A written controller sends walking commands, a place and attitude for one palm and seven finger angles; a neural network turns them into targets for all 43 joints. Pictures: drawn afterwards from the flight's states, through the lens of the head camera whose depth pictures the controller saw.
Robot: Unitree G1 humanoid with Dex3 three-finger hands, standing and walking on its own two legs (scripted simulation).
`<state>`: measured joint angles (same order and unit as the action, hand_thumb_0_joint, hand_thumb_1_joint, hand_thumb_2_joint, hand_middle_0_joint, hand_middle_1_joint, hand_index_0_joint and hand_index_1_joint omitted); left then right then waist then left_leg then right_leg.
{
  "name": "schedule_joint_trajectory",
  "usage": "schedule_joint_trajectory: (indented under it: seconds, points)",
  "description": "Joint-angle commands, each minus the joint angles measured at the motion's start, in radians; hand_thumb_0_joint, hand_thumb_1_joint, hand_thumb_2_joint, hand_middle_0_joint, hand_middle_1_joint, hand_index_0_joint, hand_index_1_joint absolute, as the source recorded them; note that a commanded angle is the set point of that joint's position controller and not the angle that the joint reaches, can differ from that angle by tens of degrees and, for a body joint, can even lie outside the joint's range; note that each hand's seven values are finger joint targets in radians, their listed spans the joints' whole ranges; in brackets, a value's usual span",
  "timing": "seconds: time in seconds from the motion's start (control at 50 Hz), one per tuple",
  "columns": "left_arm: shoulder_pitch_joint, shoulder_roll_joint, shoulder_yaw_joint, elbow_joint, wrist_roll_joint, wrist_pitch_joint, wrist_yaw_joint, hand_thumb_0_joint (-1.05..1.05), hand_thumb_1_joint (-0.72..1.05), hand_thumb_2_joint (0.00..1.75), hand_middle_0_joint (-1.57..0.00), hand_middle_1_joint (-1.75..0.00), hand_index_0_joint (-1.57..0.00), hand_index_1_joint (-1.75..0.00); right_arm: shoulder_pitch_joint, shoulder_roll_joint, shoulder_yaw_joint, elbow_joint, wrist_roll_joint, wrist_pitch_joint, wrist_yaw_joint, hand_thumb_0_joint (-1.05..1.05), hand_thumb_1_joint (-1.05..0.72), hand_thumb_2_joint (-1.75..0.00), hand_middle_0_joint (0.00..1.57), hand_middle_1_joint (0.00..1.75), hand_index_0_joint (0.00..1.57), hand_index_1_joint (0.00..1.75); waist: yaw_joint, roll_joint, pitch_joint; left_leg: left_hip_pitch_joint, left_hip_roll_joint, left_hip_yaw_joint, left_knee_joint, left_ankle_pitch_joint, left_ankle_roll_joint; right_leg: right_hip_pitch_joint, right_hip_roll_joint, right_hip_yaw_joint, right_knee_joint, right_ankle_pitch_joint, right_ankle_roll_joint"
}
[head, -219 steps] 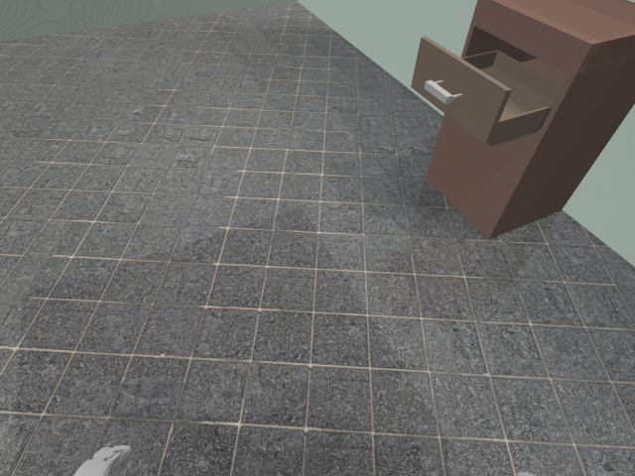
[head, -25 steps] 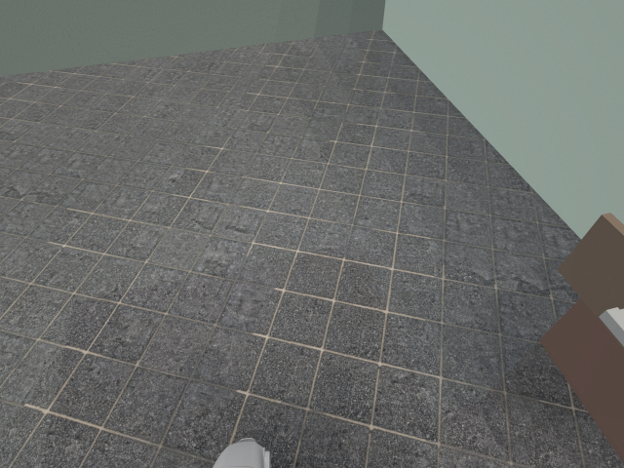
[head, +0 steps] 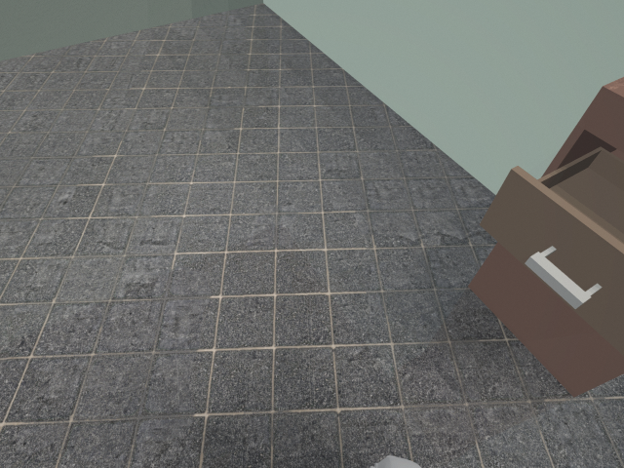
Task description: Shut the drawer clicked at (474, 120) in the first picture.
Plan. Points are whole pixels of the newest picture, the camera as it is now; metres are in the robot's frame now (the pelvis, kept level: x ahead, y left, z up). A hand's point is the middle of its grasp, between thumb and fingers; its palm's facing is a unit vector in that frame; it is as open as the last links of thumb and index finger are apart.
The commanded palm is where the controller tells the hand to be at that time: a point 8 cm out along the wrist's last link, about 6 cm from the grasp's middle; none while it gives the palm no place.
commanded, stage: turn to face it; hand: left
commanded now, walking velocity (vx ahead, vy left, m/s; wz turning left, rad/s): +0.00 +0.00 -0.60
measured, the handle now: (563, 274) +0.49 -0.44 -0.14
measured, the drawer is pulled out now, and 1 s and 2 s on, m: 0.24 0.24 0.24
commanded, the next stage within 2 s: take the last steps up to it in 1.58 s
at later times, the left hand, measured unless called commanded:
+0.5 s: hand out of the picture +0.13 +0.14 -0.16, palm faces -0.23 -0.95 -0.23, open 7.4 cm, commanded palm none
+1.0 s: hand (237, 441) +0.17 +0.13 -0.16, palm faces -0.54 -0.80 -0.25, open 7.4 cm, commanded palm none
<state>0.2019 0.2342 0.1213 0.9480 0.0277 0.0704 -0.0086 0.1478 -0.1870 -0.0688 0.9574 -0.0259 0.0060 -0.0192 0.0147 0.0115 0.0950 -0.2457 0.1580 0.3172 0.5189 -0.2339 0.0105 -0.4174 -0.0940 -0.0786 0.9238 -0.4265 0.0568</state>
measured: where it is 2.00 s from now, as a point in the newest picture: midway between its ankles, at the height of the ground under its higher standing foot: outside the picture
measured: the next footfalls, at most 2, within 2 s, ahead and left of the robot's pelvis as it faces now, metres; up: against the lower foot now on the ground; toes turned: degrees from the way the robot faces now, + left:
right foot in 0.10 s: +0.04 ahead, -0.14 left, +0.00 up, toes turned -11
left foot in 0.58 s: +0.06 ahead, +0.09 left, +0.00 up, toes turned -16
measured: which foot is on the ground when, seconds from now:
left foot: down 0.00-0.10, up 0.12-0.56, down 0.58-1.00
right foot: up 0.00-0.08, down 0.10-0.60, up 0.62-1.00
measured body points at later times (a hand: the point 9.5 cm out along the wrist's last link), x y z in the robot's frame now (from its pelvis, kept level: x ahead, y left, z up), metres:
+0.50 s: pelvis -0.01 -0.03 +0.00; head +0.04 -0.04 +0.45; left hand +0.14 +0.19 -0.14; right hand +0.02 -0.30 -0.14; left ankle +0.02 +0.12 -0.70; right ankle +0.00 -0.14 -0.74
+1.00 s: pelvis -0.03 +0.01 +0.00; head +0.01 -0.02 +0.44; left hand +0.20 +0.17 -0.14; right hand -0.13 -0.23 -0.15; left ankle +0.02 +0.11 -0.74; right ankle -0.10 -0.10 -0.71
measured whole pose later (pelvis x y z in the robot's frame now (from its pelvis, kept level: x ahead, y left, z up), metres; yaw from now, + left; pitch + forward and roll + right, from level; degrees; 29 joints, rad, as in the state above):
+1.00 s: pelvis -0.03 +0.01 +0.00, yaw -36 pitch -1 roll +0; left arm 0.15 0.24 0.09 0.91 0.02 0.08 -0.03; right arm 0.22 -0.21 -0.06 0.93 -0.02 0.02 -0.01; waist -0.01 0.02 0.12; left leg -0.19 0.15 0.31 0.56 -0.33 -0.01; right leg -0.36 -0.06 -0.07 0.81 -0.43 0.06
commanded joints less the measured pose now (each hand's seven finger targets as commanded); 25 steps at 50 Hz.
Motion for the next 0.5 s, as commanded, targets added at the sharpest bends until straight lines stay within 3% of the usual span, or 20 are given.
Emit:
schedule_joint_trajectory:
  seconds: [0.0, 0.04, 0.06, 0.08, 0.1, 0.12, 0.14, 0.18, 0.22, 0.3, 0.36, 0.42, 0.48]
  points:
    - [-0.003, 0.012, -0.015, -0.093, -0.002, -0.029, -0.011, 0.00, 0.90, 0.90, -0.20, -0.30, -0.20, -0.30, 0.052, -0.195, -0.055, -0.051, -0.003, -0.006, 0.002, 0.00, -0.90, -0.90, 0.20, 0.30, 0.20, 0.30, -0.039, 0.186, -0.133, 0.108, 0.267, -0.151, -0.125, 0.201, 0.088, 0.050, 0.030, -0.040, -0.195, 0.012, -0.015]
    - [0.069, 0.045, -0.010, -0.080, -0.003, -0.040, -0.007, 0.00, 0.90, 0.90, -0.20, -0.30, -0.20, -0.30, 0.040, -0.201, -0.055, -0.063, 0.001, 0.001, 0.008, 0.00, -0.90, -0.90, 0.20, 0.30, 0.20, 0.30, 0.009, 0.122, -0.169, 0.034, 0.230, -0.086, 0.030, 0.160, 0.021, 0.216, 0.049, -0.054, -0.396, 0.185, -0.035]
    - [0.113, 0.136, 0.001, -0.072, 0.005, -0.054, 0.002, 0.00, 0.90, 0.90, -0.20, -0.30, -0.20, -0.30, 0.058, -0.156, -0.043, -0.077, 0.008, 0.008, 0.014, 0.00, -0.90, -0.90, 0.20, 0.30, 0.20, 0.30, 0.041, -0.118, -0.175, -0.124, 0.149, -0.040, 0.234, -0.047, -0.051, 0.347, -0.073, 0.110, -0.555, 0.298, -0.078]
    - [0.138, 0.262, 0.022, -0.070, 0.009, -0.063, 0.018, 0.00, 0.90, 0.90, -0.20, -0.30, -0.20, -0.30, 0.011, -0.077, -0.017, -0.135, 0.006, 0.011, 0.021, 0.00, -0.90, -0.90, 0.20, 0.30, 0.20, 0.30, 0.067, -0.413, -0.141, -0.389, -0.008, -0.080, 0.498, -0.410, -0.102, 0.370, -0.312, 0.488, -0.624, 0.582, -0.187]
    - [0.174, 0.281, 0.023, -0.068, -0.006, -0.058, 0.030, 0.00, 0.90, 0.90, -0.20, -0.30, -0.20, -0.30, -0.024, -0.115, -0.017, -0.155, 0.008, 0.025, 0.011, 0.00, -0.90, -0.90, 0.20, 0.30, 0.20, 0.30, 0.089, -0.315, -0.157, -0.377, -0.005, -0.233, 0.613, -0.404, -0.090, 0.310, -0.352, 0.472, -0.612, 0.651, -0.253]
    - [0.129, 0.247, 0.019, -0.075, -0.006, -0.056, 0.035, 0.00, 0.90, 0.90, -0.20, -0.30, -0.20, -0.30, -0.034, -0.108, -0.017, -0.151, 0.011, 0.031, 0.009, 0.00, -0.90, -0.90, 0.20, 0.30, 0.20, 0.30, 0.063, -0.233, -0.115, -0.401, 0.007, -0.276, 0.652, -0.334, -0.082, 0.281, -0.294, 0.394, -0.603, 0.591, -0.253]
    - [0.063, 0.227, 0.017, -0.087, -0.007, -0.058, 0.036, 0.00, 0.90, 0.90, -0.20, -0.30, -0.20, -0.30, -0.035, -0.107, -0.017, -0.140, 0.010, 0.029, 0.007, 0.00, -0.90, -0.90, 0.20, 0.30, 0.20, 0.30, 0.039, -0.272, -0.111, -0.422, 0.002, -0.290, 0.672, -0.285, -0.088, 0.277, -0.248, 0.398, -0.596, 0.558, -0.241]
    - [-0.030, 0.176, -0.006, -0.118, -0.011, -0.059, 0.030, 0.00, 0.90, 0.90, -0.20, -0.30, -0.20, -0.30, 0.014, -0.135, -0.023, -0.110, 0.004, 0.030, 0.007, 0.00, -0.90, -0.90, 0.20, 0.30, 0.20, 0.30, -0.010, -0.192, -0.114, -0.363, -0.004, -0.296, 0.662, -0.152, -0.106, 0.241, -0.167, 0.282, -0.576, 0.550, -0.206]
    - [-0.046, 0.169, -0.009, -0.128, -0.013, -0.065, 0.026, 0.00, 0.90, 0.90, -0.20, -0.30, -0.20, -0.30, 0.059, -0.132, -0.021, -0.087, 0.004, 0.031, 0.008, 0.00, -0.90, -0.90, 0.20, 0.30, 0.20, 0.30, -0.026, -0.145, -0.144, -0.317, -0.024, -0.280, 0.619, -0.103, -0.117, 0.251, -0.128, 0.239, -0.563, 0.581, -0.191]
    - [0.008, 0.182, -0.009, -0.104, -0.013, -0.065, 0.022, 0.00, 0.90, 0.90, -0.20, -0.30, -0.20, -0.30, 0.021, -0.138, -0.018, -0.102, 0.006, 0.030, 0.002, 0.00, -0.90, -0.90, 0.20, 0.30, 0.20, 0.30, 0.005, -0.122, -0.143, -0.316, -0.046, -0.289, 0.536, -0.124, -0.126, 0.285, -0.137, 0.313, -0.566, 0.563, -0.216]
    - [0.025, 0.191, -0.004, -0.098, -0.010, -0.059, 0.018, 0.00, 0.90, 0.90, -0.20, -0.30, -0.20, -0.30, -0.019, -0.136, -0.016, -0.121, 0.008, 0.027, -0.002, 0.00, -0.90, -0.90, 0.20, 0.30, 0.20, 0.30, 0.021, -0.139, -0.135, -0.298, -0.064, -0.294, 0.452, -0.168, -0.123, 0.288, -0.136, 0.387, -0.567, 0.538, -0.239]
    - [0.007, 0.201, 0.002, -0.102, -0.005, -0.053, 0.020, 0.00, 0.90, 0.90, -0.20, -0.30, -0.20, -0.30, -0.019, -0.130, -0.011, -0.132, 0.015, 0.020, -0.006, 0.00, -0.90, -0.90, 0.20, 0.30, 0.20, 0.30, 0.018, -0.136, -0.155, -0.232, -0.084, -0.297, 0.345, -0.210, -0.110, 0.281, -0.141, 0.441, -0.553, 0.549, -0.256]
    - [-0.032, 0.205, 0.005, -0.113, -0.005, -0.043, 0.018, 0.00, 0.90, 0.90, -0.20, -0.30, -0.20, -0.30, 0.014, -0.127, -0.011, -0.131, 0.023, 0.014, -0.012, 0.00, -0.90, -0.90, 0.20, 0.30, 0.20, 0.30, 0.001, -0.172, -0.163, -0.118, -0.115, -0.296, 0.208, -0.205, -0.088, 0.217, -0.118, 0.479, -0.540, 0.536, -0.239]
